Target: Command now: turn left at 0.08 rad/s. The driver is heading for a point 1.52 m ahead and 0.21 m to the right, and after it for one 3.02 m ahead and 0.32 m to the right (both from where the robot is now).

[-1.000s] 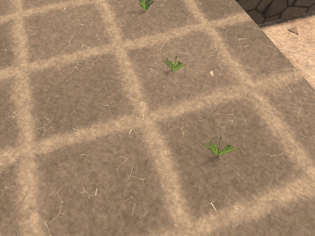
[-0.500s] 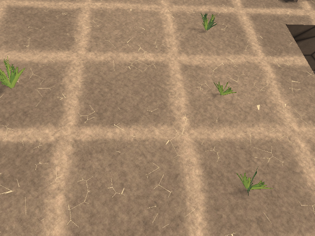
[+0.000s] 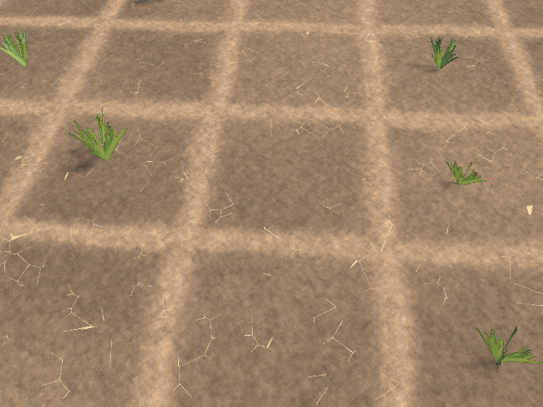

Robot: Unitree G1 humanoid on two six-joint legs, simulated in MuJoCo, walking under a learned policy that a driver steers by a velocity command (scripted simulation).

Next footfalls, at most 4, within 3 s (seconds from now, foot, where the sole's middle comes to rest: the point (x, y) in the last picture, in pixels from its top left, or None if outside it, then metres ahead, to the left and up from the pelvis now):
1.70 right None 0.42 -0.12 -0.77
2.24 left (245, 315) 0.74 0.12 -0.77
2.80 right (339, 236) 1.00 -0.16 -0.77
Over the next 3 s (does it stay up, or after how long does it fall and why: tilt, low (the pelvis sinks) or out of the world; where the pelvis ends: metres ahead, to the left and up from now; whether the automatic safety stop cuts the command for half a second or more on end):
stays up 0.97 -0.08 0.01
